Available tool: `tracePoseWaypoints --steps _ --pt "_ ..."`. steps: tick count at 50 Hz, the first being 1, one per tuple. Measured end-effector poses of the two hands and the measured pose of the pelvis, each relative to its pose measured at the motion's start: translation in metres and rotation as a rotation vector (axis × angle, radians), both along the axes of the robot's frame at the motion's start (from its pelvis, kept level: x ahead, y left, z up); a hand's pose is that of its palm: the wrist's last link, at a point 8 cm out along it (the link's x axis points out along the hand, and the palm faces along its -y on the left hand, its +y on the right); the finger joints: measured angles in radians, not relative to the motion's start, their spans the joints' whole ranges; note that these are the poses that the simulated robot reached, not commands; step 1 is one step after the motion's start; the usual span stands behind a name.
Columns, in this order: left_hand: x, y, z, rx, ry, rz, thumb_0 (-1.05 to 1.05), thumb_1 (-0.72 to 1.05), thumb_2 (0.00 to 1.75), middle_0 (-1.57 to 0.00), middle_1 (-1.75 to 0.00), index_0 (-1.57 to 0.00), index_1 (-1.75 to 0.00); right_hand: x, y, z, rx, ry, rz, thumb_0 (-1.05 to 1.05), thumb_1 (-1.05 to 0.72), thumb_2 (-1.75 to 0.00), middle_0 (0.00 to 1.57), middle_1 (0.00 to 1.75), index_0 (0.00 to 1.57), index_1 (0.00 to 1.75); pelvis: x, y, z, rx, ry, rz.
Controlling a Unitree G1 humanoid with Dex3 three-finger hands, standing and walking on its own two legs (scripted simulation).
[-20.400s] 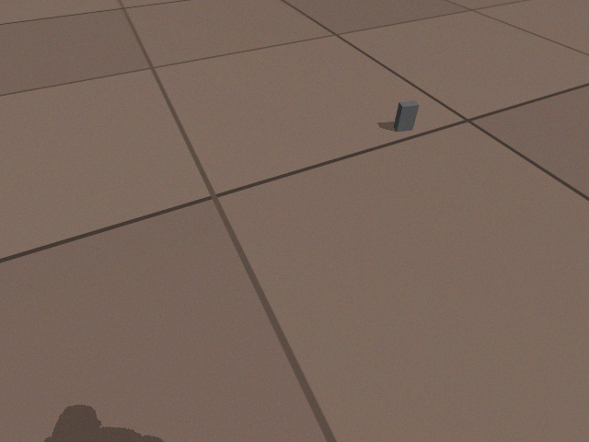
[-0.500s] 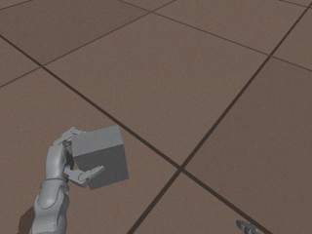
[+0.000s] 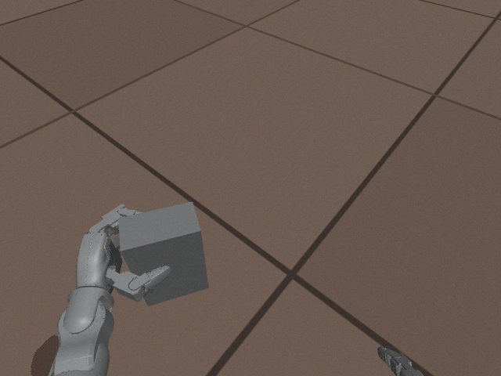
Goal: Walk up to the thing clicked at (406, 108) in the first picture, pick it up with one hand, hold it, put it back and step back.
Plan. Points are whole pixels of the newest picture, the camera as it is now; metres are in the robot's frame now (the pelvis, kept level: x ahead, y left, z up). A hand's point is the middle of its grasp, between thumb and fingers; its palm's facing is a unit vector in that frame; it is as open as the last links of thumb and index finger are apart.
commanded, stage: hold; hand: left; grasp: from the side
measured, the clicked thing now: (168, 257) +0.33 +0.14 +0.02
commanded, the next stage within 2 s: crouch in 1.72 s
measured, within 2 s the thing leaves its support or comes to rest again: neither
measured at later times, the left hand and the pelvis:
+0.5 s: hand (140, 255) +0.32 +0.17 +0.05, palm faces +0.07 -1.00 -0.01, open 9.9 cm; pelvis +0.00 +0.00 +0.00, yaw +0 degrees
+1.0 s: hand (138, 253) +0.32 +0.18 +0.05, palm faces +0.07 -1.00 -0.01, open 9.9 cm; pelvis +0.00 +0.00 +0.00, yaw +0 degrees
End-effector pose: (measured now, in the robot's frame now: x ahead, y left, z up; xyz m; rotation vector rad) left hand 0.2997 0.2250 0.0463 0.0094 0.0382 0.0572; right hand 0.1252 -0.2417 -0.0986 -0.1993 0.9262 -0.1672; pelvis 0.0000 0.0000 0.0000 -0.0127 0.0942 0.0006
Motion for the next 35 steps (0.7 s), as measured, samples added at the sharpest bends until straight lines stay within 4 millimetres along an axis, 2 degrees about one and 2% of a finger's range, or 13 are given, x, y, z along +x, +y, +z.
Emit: tracePoseWaypoints --steps 16,35 --pt "-0.0021 -0.0028 0.0028 0.003 -0.009 0.0 -0.01 -0.48 1.08 -0.81 -1.15 -0.81 -1.12 -0.0035 -0.0011 0.0012 0.001 0.0 -0.006 0.01 -0.92 -0.9 0.2 0.3 0.2 0.3 -0.0007 -0.0009 0.0017 0.002 -0.008 -0.002" --pt "-0.0049 -0.0002 0.0044 -0.001 -0.015 0.011 -0.01 -0.48 1.08 -0.81 -1.15 -0.81 -1.12 0.0035 0.0008 0.0042 -0.003 -0.014 0.002 0.01 -0.92 -0.9 0.2 0.3 0.2 0.3 0.0011 0.0001 0.003 0.001 -0.012 0.002"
